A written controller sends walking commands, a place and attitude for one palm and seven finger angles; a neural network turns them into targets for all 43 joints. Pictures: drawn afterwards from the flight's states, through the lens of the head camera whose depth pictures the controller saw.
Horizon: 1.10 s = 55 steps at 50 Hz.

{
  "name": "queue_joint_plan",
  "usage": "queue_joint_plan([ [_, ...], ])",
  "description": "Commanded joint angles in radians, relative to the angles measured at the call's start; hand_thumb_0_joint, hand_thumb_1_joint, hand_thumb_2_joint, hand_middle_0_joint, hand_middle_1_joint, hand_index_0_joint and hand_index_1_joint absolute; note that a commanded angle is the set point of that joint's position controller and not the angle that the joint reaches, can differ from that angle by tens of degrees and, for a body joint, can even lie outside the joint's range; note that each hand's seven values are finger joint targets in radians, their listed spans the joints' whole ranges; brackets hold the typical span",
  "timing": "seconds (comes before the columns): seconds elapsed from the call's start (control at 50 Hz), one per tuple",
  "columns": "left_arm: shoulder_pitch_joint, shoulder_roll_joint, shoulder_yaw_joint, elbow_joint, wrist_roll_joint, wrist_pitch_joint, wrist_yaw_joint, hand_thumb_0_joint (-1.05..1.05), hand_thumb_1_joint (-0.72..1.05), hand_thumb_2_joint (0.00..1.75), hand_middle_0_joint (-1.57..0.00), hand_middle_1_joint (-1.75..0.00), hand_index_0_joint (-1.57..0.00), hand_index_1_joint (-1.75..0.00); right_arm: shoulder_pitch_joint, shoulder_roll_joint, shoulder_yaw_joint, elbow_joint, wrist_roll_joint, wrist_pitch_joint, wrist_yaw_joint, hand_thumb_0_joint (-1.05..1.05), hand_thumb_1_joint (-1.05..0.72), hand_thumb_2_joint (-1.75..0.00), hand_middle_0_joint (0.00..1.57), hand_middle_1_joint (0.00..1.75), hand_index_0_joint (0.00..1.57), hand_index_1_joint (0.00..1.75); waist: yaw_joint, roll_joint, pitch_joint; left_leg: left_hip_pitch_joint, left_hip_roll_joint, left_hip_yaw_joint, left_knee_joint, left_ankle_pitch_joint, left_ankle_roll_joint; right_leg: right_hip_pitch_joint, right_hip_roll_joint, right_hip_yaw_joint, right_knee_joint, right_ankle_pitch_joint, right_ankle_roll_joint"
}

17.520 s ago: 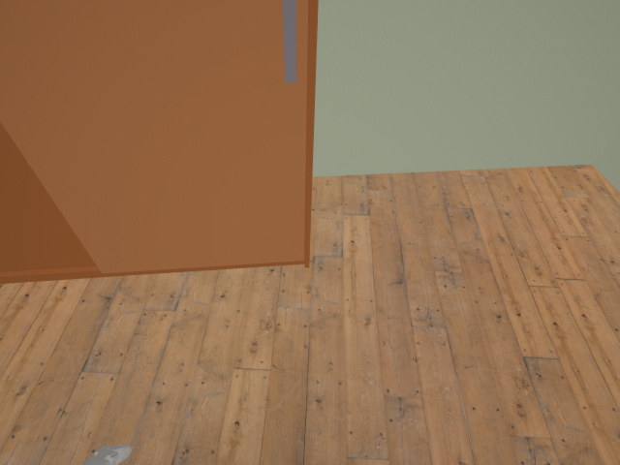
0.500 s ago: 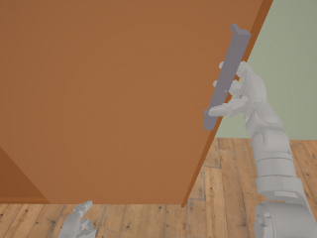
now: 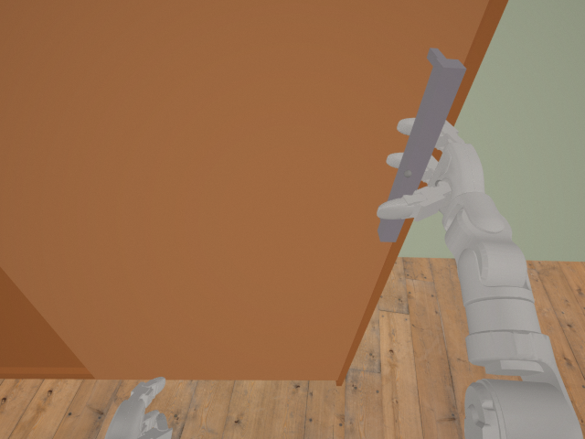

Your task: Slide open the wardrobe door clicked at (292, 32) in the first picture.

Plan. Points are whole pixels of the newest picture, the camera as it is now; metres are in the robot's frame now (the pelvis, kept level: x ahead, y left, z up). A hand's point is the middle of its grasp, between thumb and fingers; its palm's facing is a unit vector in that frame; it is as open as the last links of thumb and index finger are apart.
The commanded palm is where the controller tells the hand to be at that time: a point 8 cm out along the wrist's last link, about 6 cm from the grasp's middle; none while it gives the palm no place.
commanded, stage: slide the fingers in behind the handle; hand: right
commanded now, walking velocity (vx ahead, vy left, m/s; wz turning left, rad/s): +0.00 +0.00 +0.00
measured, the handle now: (407, 157) +0.46 -0.12 +0.20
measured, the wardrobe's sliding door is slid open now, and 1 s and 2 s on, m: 0.00 0.00 0.00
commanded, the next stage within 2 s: grip the handle and tug to test in 0.56 s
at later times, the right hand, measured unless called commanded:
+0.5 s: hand (401, 170) +0.41 -0.10 +0.21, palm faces -0.07 +1.00 -0.01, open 14.0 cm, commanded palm +0.39 -0.15 +0.21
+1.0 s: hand (400, 167) +0.41 -0.10 +0.21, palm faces -0.08 +1.00 +0.00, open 11.2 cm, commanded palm +0.39 -0.15 +0.21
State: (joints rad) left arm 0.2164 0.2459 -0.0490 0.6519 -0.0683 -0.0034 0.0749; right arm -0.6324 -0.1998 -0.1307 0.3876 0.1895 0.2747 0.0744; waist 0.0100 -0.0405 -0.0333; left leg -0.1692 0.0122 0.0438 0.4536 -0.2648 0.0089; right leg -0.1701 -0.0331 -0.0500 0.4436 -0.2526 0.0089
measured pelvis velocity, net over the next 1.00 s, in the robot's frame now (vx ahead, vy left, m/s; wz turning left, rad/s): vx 0.00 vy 0.00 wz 0.00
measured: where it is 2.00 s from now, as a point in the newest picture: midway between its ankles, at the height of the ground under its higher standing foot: outside the picture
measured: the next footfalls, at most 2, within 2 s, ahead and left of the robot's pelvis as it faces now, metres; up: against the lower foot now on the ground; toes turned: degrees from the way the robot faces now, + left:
none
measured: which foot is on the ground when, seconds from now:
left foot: down 0.00-1.00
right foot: down 0.00-1.00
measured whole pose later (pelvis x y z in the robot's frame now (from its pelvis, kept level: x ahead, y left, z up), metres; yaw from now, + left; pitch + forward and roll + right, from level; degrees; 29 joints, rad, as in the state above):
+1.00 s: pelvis +0.00 +0.00 +0.00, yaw +0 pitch +0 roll +0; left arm 0.22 0.23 -0.05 0.65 -0.06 0.00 0.07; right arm -0.70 -0.18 -0.11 0.46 0.17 0.26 0.05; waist 0.01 -0.03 -0.03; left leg -0.18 0.02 0.04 0.44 -0.25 0.00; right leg -0.18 -0.03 -0.05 0.43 -0.25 0.00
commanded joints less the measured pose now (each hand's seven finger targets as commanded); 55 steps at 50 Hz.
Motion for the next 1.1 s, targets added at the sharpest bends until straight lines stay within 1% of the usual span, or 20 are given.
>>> queue_joint_plan([
  [0.0, -0.108, 0.100, 0.040, -0.151, -0.002, -0.050, 0.005, 0.00, 0.90, 0.90, -0.20, -0.30, -0.20, -0.30, -0.503, -0.140, -0.035, -0.209, 0.010, -0.068, -0.009, 0.00, 0.50, -0.30, 0.30, 1.20, 0.30, 1.20, 0.008, 0.092, -0.251, 0.023, -0.017, -0.004, -0.061, 0.311, 0.008, 0.117, 0.027, 0.018, -0.027, 0.244, -0.055],
  [0.02, -0.110, 0.099, 0.040, -0.153, 0.000, -0.051, 0.005, 0.00, 0.90, 0.90, -0.20, -0.30, -0.20, -0.30, -0.523, -0.128, -0.023, -0.219, 0.007, -0.070, -0.011, 0.00, 0.50, -0.30, 0.30, 1.20, 0.30, 1.20, 0.010, 0.062, -0.258, 0.021, -0.016, -0.007, -0.058, 0.315, 0.009, 0.123, 0.028, 0.018, -0.026, 0.248, -0.054],
  [0.04, -0.112, 0.096, 0.039, -0.153, -0.001, -0.052, 0.004, 0.00, 0.90, 0.90, -0.20, -0.30, -0.20, -0.30, -0.520, -0.107, -0.012, -0.202, 0.011, -0.069, -0.012, 0.00, 0.50, -0.30, 0.30, 1.20, 0.30, 1.20, 0.011, 0.081, -0.254, 0.015, -0.017, -0.005, -0.061, 0.303, 0.007, 0.118, 0.031, 0.020, -0.024, 0.234, -0.055],
  [0.06, -0.106, 0.103, 0.043, -0.146, 0.000, -0.048, 0.005, 0.00, 0.90, 0.90, -0.20, -0.30, -0.20, -0.30, -0.506, -0.144, -0.042, -0.176, 0.008, -0.070, -0.016, 0.00, 0.50, -0.30, 0.30, 1.20, 0.30, 1.20, 0.006, 0.104, -0.251, 0.020, -0.019, -0.004, -0.064, 0.298, 0.007, 0.117, 0.026, 0.022, -0.027, 0.236, -0.055],
  [0.12, -0.103, 0.096, 0.038, -0.147, 0.001, -0.047, 0.005, 0.00, 0.90, 0.90, -0.20, -0.30, -0.20, -0.30, -0.569, -0.123, -0.017, -0.181, -0.001, -0.074, -0.024, 0.00, 0.50, -0.30, 0.30, 1.20, 0.30, 1.20, 0.014, 0.059, -0.258, 0.012, -0.016, -0.008, -0.064, 0.283, 0.009, 0.119, 0.030, 0.021, -0.029, 0.224, -0.053],
  [0.2, -0.102, 0.096, 0.041, -0.154, 0.004, -0.050, 0.001, 0.00, 0.90, 0.90, -0.20, -0.30, -0.20, -0.30, -0.543, -0.110, -0.015, -0.194, 0.002, -0.088, -0.019, 0.00, 0.50, -0.30, 0.30, 1.20, 0.30, 1.20, 0.006, 0.087, -0.295, 0.044, -0.017, -0.005, -0.051, 0.342, 0.010, 0.130, 0.030, 0.021, -0.025, 0.271, -0.055],
  [0.3, -0.098, 0.097, 0.041, -0.147, 0.001, -0.050, 0.003, 0.00, 0.90, 0.90, -0.20, -0.30, -0.20, -0.30, -0.557, -0.099, -0.003, -0.157, 0.002, -0.084, -0.014, 0.00, 0.50, -0.30, 0.30, 1.20, 0.30, 1.20, 0.015, 0.091, -0.252, 0.012, -0.020, -0.005, -0.066, 0.295, 0.007, 0.118, 0.029, 0.020, -0.029, 0.229, -0.057],
  [0.34, -0.091, 0.099, 0.040, -0.140, 0.002, -0.049, 0.006, 0.00, 0.90, 0.90, -0.20, -0.30, -0.20, -0.30, -0.569, -0.123, -0.021, -0.142, 0.000, -0.082, -0.017, 0.00, 0.50, -0.30, 0.30, 1.20, 0.30, 1.20, 0.015, 0.093, -0.249, 0.010, -0.020, -0.007, -0.069, 0.283, 0.007, 0.111, 0.029, 0.021, -0.031, 0.219, -0.056],
  [0.36, -0.091, 0.103, 0.042, -0.140, 0.002, -0.045, 0.005, 0.00, 0.90, 0.90, -0.20, -0.30, -0.20, -0.30, -0.550, -0.136, -0.029, -0.133, -0.003, -0.082, -0.018, 0.00, 0.50, -0.30, 0.30, 1.20, 0.30, 1.20, 0.007, 0.088, -0.248, 0.017, -0.021, -0.007, -0.070, 0.281, 0.009, 0.109, 0.028, 0.024, -0.034, 0.226, -0.056],
  [0.42, -0.088, 0.094, 0.042, -0.142, 0.003, -0.055, 0.002, 0.00, 0.90, 0.90, -0.20, -0.30, -0.20, -0.30, -0.597, -0.083, 0.013, -0.166, -0.003, -0.095, -0.019, 0.00, 0.50, -0.30, 0.30, 1.20, 0.30, 1.20, 0.018, 0.057, -0.276, 0.010, -0.021, -0.003, -0.061, 0.297, 0.012, 0.137, 0.028, 0.026, -0.029, 0.245, -0.054],
  [0.46, -0.086, 0.100, 0.045, -0.142, 0.005, -0.055, 0.001, 0.00, 0.90, 0.90, -0.20, -0.30, -0.20, -0.30, -0.557, -0.112, -0.015, -0.154, -0.002, -0.096, -0.019, 0.00, 0.50, -0.30, 0.30, 1.20, 0.30, 1.20, 0.006, 0.091, -0.290, 0.028, -0.024, -0.003, -0.061, 0.314, 0.010, 0.135, 0.028, 0.025, -0.028, 0.260, -0.056],
  [0.5, -0.091, 0.098, 0.044, -0.144, 0.003, -0.056, 0.001, 0.00, 0.90, 0.90, -0.20, -0.30, -0.20, -0.30, -0.575, -0.115, -0.012, -0.173, -0.003, -0.100, -0.016, 0.00, 0.50, -0.30, 0.30, 1.20, 0.30, 1.20, 0.009, 0.080, -0.285, 0.029, -0.022, -0.005, -0.061, 0.308, 0.010, 0.129, 0.028, 0.023, -0.030, 0.251, -0.054],
  [0.52, -0.092, 0.095, 0.040, -0.142, 0.003, -0.056, 0.001, 0.00, 0.90, 0.90, -0.20, -0.30, -0.20, -0.30, -0.574, -0.080, 0.016, -0.153, -0.003, -0.095, -0.014, 0.00, 0.50, -0.30, 0.30, 1.20, 0.30, 1.20, 0.015, 0.082, -0.267, 0.015, -0.022, -0.004, -0.062, 0.306, 0.009, 0.127, 0.029, 0.022, -0.030, 0.246, -0.056],
  [0.58, -0.083, 0.101, 0.044, -0.138, 0.005, -0.053, 0.002, 0.00, 0.90, 0.90, -0.20, -0.30, -0.20, -0.30, -0.583, -0.123, -0.017, -0.153, -0.006, -0.091, -0.020, 0.00, 0.50, -0.30, 0.30, 1.20, 0.30, 1.20, 0.011, 0.080, -0.267, 0.021, -0.022, -0.004, -0.066, 0.300, 0.010, 0.121, 0.028, 0.025, -0.034, 0.246, -0.055],
  [0.64, -0.088, 0.095, 0.041, -0.139, 0.004, -0.052, 0.000, 0.00, 0.90, 0.90, -0.20, -0.30, -0.20, -0.30, -0.579, -0.101, -0.002, -0.152, -0.007, -0.085, -0.018, 0.00, 0.50, -0.30, 0.30, 1.20, 0.30, 1.20, 0.013, 0.068, -0.268, 0.019, -0.024, -0.003, -0.064, 0.313, 0.011, 0.126, 0.029, 0.021, -0.030, 0.257, -0.053],
  [0.68, -0.084, 0.101, 0.041, -0.139, 0.005, -0.048, 0.001, 0.00, 0.90, 0.90, -0.20, -0.30, -0.20, -0.30, -0.571, -0.120, -0.020, -0.132, -0.001, -0.083, -0.019, 0.00, 0.41, -0.34, 0.31, 1.21, 0.31, 1.21, 0.010, 0.098, -0.254, 0.023, -0.024, -0.002, -0.070, 0.299, 0.009, 0.111, 0.029, 0.025, -0.037, 0.241, -0.054],
  [0.74, -0.086, 0.096, 0.040, -0.139, 0.004, -0.047, 0.003, 0.00, 0.90, 0.90, -0.20, -0.30, -0.20, -0.30, -0.594, -0.095, 0.006, -0.130, -0.007, -0.080, -0.017, 0.00, 0.27, -0.40, 0.32, 1.23, 0.32, 1.23, 0.018, 0.060, -0.251, 0.004, -0.024, -0.004, -0.070, 0.286, 0.011, 0.118, 0.030, 0.022, -0.033, 0.234, -0.052],
  [0.96, -0.089, 0.099, 0.045, -0.151, 0.009, -0.042, -0.004, 0.00, 0.90, 0.90, -0.20, -0.30, -0.20, -0.30, -0.551, -0.096, -0.003, -0.175, -0.009, -0.085, -0.023, 0.00, -0.25, -0.62, 0.38, 1.31, 0.38, 1.31, -0.001, 0.070, -0.293, 0.036, -0.028, 0.000, -0.060, 0.340, 0.015, 0.145, 0.027, 0.025, -0.033, 0.299, -0.050],
  [1.02, -0.091, 0.093, 0.042, -0.150, 0.007, -0.040, -0.006, 0.00, 0.90, 0.90, -0.20, -0.30, -0.20, -0.30, -0.590, -0.047, 0.046, -0.197, -0.014, -0.080, -0.023, 0.00, -0.39, -0.68, 0.40, 1.33, 0.40, 1.33, 0.016, 0.053, -0.284, 0.022, -0.028, 0.003, -0.058, 0.339, 0.016, 0.150, 0.027, 0.028, -0.031, 0.298, -0.047],
  [1.08, -0.094, 0.093, 0.044, -0.153, 0.009, -0.041, -0.007, 0.00, 0.90, 0.90, -0.20, -0.30, -0.20, -0.30, -0.577, -0.047, 0.042, -0.223, -0.010, -0.078, -0.028, 0.00, -0.53, -0.74, 0.41, 1.35, 0.41, 1.35, 0.012, 0.049, -0.301, 0.030, -0.028, 0.004, -0.058, 0.355, 0.016, 0.167, 0.026, 0.028, -0.031, 0.321, -0.047],
])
